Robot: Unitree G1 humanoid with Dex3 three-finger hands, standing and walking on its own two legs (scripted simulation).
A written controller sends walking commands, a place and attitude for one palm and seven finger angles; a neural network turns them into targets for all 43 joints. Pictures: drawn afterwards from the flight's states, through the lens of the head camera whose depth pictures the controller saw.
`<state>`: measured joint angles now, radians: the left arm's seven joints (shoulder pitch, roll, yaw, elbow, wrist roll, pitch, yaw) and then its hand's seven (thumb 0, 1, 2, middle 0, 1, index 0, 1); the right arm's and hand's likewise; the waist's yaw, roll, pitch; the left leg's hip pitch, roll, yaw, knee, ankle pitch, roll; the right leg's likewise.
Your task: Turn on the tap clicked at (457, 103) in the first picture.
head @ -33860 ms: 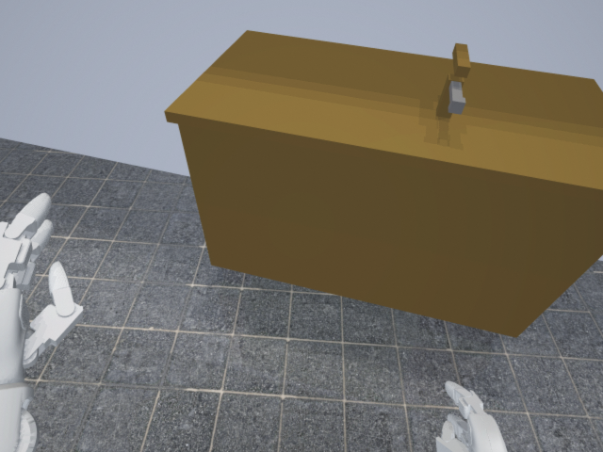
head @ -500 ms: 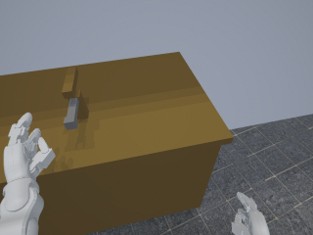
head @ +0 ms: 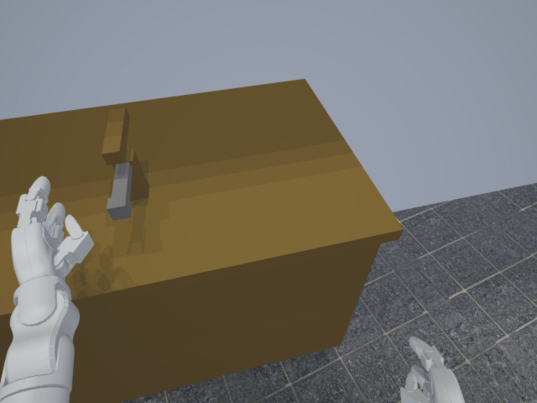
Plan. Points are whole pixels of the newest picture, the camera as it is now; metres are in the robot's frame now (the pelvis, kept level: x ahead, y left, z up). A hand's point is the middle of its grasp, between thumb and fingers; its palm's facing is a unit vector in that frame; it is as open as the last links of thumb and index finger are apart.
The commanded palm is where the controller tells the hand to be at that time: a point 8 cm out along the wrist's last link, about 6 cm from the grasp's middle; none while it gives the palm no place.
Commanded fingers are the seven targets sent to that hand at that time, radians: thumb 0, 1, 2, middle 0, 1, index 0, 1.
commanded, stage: reach beside the lever's end, fingers flat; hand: left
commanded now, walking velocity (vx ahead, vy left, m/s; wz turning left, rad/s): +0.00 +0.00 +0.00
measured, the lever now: (119, 207) +0.37 +0.27 +0.10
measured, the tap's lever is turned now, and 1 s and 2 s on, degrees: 0 0 16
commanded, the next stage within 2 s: push the lever round in 0.74 s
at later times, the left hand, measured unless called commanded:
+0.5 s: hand (94, 218) +0.35 +0.31 +0.09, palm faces +0.53 -0.84 -0.10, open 7.8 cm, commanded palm +0.30 +0.34 +0.09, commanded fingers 0.00 0.90 0.90 -0.15 -0.15 -0.15 -0.15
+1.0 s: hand (96, 219) +0.34 +0.30 +0.10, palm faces +0.52 -0.85 -0.08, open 7.9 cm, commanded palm +0.30 +0.33 +0.09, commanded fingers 0.00 0.90 0.90 -0.15 -0.15 -0.15 -0.15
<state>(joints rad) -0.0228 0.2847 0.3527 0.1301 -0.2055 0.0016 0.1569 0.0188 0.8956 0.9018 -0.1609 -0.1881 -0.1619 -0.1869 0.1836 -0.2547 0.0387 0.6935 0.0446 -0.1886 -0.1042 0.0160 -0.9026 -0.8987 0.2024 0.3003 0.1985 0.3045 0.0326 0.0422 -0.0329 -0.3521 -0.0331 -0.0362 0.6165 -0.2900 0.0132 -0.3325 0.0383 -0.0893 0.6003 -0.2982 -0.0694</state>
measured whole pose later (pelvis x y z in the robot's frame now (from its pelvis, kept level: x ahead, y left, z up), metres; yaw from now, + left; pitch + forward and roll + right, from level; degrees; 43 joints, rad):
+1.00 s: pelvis +0.01 +0.01 +0.00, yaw +0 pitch +5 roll -1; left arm -0.16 0.30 0.38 0.35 -0.17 -0.11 0.14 0.02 0.90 0.90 -0.15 -0.15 -0.15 -0.15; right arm 0.22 -0.25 0.03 0.67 0.03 -0.12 -0.08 0.01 -0.90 -0.90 0.20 0.30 0.20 0.30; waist 0.01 0.04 -0.06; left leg -0.42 -0.03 -0.03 0.67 -0.33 0.03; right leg -0.40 0.04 -0.08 0.63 -0.32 -0.05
